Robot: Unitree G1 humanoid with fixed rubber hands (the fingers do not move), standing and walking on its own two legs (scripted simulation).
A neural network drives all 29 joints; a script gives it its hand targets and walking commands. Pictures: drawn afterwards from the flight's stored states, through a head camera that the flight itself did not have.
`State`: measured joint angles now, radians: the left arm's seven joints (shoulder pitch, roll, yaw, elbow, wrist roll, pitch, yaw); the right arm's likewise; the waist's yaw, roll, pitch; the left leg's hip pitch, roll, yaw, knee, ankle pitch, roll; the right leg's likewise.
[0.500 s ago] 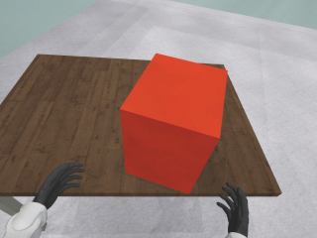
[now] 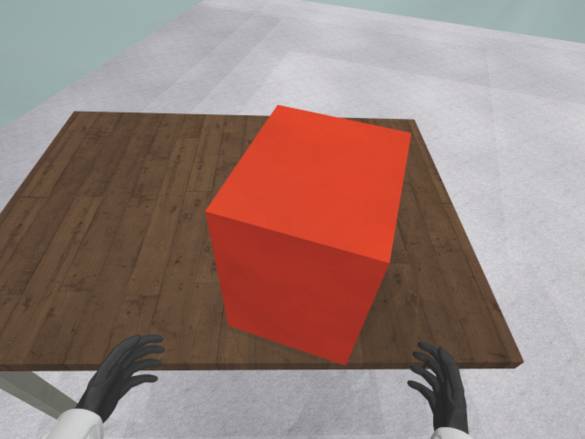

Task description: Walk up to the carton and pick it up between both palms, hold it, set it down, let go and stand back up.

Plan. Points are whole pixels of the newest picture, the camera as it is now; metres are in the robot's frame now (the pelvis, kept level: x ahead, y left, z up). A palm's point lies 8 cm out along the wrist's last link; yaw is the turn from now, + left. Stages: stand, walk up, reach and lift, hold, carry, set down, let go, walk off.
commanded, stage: set down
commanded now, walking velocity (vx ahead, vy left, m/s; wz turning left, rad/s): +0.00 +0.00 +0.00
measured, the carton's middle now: (312, 237) +0.43 +0.01 +0.01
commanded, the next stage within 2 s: let go in 0.96 s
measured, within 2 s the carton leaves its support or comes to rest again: neither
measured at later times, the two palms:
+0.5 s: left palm (145, 422) +0.16 +0.22 -0.06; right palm out of the picture +0.16 -0.22 -0.06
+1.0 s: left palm (157, 435) +0.15 +0.21 -0.08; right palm out of the picture +0.16 -0.24 -0.08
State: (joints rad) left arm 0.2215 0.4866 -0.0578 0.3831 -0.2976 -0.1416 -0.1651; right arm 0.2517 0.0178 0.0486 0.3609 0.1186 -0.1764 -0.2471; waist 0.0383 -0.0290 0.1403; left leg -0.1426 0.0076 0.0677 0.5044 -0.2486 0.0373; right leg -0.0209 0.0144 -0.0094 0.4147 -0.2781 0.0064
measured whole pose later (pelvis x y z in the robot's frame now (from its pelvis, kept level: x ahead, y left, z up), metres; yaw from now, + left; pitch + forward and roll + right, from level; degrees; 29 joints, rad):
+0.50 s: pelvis +0.01 -0.04 +0.00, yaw +0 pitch -4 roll +1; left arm 0.23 0.35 0.00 0.50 -0.14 -0.03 -0.14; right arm 0.28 -0.08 0.07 0.55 0.07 -0.23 -0.14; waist 0.03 -0.05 0.10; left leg -0.12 0.02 0.06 0.40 -0.20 -0.01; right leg -0.04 0.03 -0.02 0.40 -0.28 -0.03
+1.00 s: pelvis +0.01 -0.03 +0.01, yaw +0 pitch -2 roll +0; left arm 0.22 0.23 0.00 0.56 -0.03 0.06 0.00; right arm 0.18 -0.15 -0.02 0.75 0.00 -0.20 0.01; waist 0.03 -0.03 0.06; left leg -0.14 0.01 0.07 0.36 -0.18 0.00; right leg -0.06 0.02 -0.01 0.35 -0.25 -0.03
